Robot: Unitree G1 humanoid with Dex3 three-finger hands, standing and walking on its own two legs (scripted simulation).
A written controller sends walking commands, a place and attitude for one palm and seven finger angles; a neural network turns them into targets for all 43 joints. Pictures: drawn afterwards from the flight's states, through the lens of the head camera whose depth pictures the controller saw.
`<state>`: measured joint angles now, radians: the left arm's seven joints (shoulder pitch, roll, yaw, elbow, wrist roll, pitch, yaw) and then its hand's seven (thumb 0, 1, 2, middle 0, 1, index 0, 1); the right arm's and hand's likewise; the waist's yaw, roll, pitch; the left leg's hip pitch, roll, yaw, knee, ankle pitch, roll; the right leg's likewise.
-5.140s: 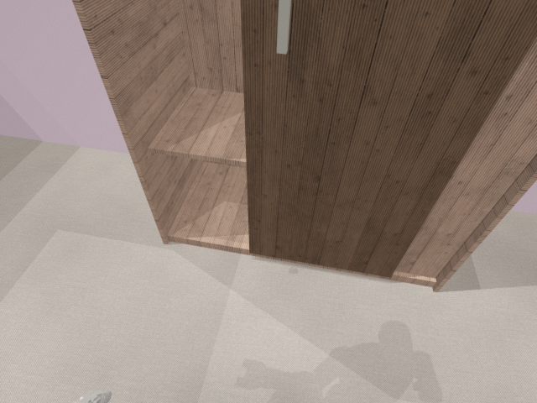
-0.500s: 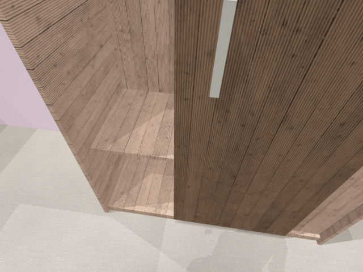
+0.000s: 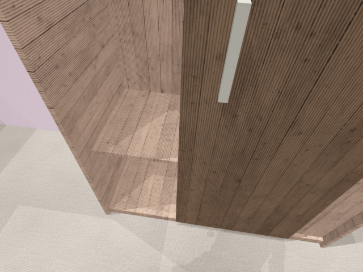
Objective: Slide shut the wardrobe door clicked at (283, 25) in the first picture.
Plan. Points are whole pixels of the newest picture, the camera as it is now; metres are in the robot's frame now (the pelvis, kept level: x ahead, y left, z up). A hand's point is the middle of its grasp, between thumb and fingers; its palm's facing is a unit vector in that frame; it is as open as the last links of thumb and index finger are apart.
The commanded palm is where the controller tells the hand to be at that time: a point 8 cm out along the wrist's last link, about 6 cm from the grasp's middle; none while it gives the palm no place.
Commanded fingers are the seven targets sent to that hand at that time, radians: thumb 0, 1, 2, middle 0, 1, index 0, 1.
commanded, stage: come to a stop and stand still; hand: right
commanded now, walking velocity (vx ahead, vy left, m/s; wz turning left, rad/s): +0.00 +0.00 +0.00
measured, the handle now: (231, 53) +0.47 -0.06 +0.27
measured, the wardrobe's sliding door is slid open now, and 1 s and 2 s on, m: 0.38 0.38 0.38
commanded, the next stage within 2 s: look again from close up in 0.02 s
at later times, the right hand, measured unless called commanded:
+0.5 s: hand out of the picture +0.01 -0.22 -0.18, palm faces +0.00 +0.98 -0.20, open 7.3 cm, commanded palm none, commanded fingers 0.00 -0.90 -0.90 0.20 0.30 0.20 0.30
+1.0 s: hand out of the picture -0.01 -0.25 -0.18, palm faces -0.01 +0.98 -0.21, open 7.4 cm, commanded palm none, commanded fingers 0.00 -0.90 -0.90 0.20 0.30 0.20 0.30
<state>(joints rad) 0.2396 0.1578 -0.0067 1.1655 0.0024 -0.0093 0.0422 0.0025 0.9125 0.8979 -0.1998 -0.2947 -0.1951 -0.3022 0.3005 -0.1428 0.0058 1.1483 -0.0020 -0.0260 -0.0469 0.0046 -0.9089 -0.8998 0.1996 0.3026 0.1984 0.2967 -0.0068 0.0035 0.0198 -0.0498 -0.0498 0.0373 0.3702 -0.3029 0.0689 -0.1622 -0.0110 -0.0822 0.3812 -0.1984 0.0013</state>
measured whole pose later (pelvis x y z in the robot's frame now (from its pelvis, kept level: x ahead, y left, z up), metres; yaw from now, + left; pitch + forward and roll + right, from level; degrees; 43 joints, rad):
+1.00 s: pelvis -0.01 -0.07 +0.00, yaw +2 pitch -1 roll +0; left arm 0.22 0.19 -0.02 1.11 0.01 -0.03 0.03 0.00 0.91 0.90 -0.20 -0.29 -0.20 -0.30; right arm 0.28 -0.20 0.02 1.11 -0.01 0.00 -0.03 0.01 -0.91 -0.90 0.20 0.30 0.20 0.30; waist -0.02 0.03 0.04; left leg -0.12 0.03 -0.01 0.46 -0.32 -0.02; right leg -0.19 0.07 -0.08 0.43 -0.23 -0.09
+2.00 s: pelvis +0.00 +0.04 -0.02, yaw -4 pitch +1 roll +0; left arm 0.25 0.13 0.02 1.09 0.03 -0.01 0.07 0.00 0.91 0.90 -0.20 -0.29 -0.20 -0.30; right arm 0.35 -0.13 -0.03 1.05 -0.02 0.05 0.00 0.01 -0.91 -0.90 0.20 0.30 0.20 0.30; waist 0.00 0.03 0.06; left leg -0.34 -0.02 0.07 0.85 -0.52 0.02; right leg -0.29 -0.09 -0.02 0.61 -0.32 0.05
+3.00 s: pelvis +0.00 +0.07 -0.01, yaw -5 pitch -1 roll +0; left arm 0.33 0.15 -0.02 1.05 0.02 0.01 0.01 0.00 0.92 0.90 -0.20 -0.29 -0.19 -0.30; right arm 0.27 -0.16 0.01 1.03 -0.01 -0.02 -0.04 0.01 -0.92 -0.90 0.20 0.30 0.20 0.30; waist 0.01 -0.01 0.02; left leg -0.22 0.00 0.07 0.51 -0.27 0.03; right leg -0.23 0.06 -0.09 0.49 -0.25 -0.09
